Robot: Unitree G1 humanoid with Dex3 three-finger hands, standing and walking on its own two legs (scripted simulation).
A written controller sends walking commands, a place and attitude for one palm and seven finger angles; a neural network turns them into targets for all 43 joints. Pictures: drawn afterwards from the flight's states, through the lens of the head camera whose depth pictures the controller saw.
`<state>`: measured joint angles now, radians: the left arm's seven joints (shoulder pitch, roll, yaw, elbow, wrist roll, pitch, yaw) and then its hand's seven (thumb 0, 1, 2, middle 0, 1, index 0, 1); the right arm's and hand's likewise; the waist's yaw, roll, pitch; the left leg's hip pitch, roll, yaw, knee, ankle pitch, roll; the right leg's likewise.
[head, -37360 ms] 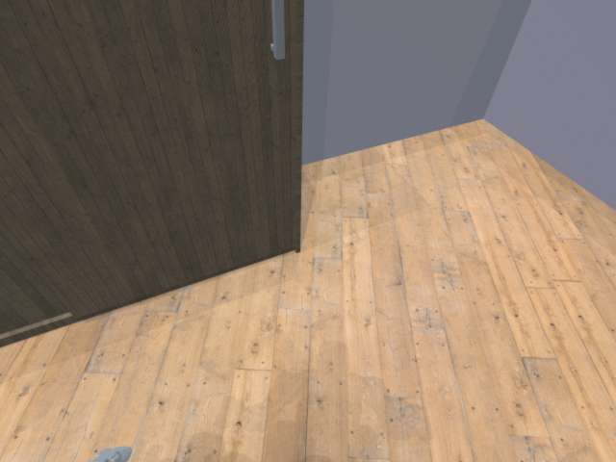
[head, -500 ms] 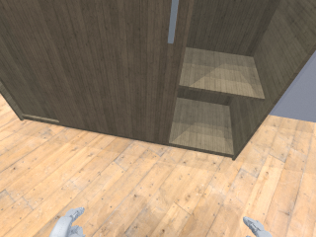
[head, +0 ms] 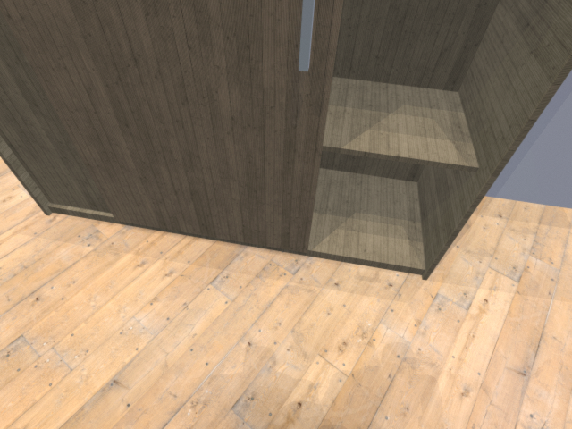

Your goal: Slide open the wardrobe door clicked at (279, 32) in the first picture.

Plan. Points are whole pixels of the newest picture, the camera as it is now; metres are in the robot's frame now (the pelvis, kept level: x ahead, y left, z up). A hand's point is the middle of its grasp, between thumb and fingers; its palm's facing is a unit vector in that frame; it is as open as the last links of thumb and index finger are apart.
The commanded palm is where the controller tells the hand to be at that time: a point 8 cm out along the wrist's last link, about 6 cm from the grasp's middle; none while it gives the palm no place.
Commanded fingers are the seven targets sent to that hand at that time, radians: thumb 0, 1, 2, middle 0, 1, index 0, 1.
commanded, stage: let the arm hang, fingers relaxed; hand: right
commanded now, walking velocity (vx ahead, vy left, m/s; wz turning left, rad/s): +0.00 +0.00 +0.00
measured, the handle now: (309, 1) +0.85 +0.01 +0.22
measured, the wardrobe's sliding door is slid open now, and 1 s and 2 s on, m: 0.48 0.48 0.48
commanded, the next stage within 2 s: look to check the result in 0.40 s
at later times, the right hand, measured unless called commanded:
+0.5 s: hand out of the picture +0.03 -0.18 -0.18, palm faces +0.00 +0.98 -0.19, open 7.3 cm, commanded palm none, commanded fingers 0.00 -0.90 -0.90 0.20 0.30 0.20 0.30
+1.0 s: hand out of the picture +0.05 -0.19 -0.18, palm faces +0.00 +0.98 -0.19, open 7.4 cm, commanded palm none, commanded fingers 0.00 -0.90 -0.90 0.20 0.30 0.20 0.30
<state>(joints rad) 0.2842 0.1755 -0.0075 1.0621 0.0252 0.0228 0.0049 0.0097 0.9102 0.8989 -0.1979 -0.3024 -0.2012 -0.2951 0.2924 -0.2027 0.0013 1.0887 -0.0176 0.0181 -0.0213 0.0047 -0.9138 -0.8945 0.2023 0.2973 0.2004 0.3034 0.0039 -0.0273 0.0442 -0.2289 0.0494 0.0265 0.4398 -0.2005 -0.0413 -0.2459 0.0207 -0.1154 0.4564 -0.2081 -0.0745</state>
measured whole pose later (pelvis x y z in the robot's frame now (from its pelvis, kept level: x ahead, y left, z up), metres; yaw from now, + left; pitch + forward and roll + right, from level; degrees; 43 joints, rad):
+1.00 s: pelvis +0.03 -0.01 +0.01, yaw +0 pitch -1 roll +0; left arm 0.21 0.18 -0.01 1.13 0.02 -0.01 0.02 0.01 0.91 0.90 -0.20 -0.30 -0.20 -0.30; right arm 0.22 -0.19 0.00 1.14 -0.02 0.00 -0.02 0.00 -0.91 -0.89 0.20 0.30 0.20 0.30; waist 0.00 0.02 0.05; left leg -0.13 0.07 0.02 0.37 -0.21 -0.06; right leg -0.14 0.04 -0.12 0.37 -0.21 -0.08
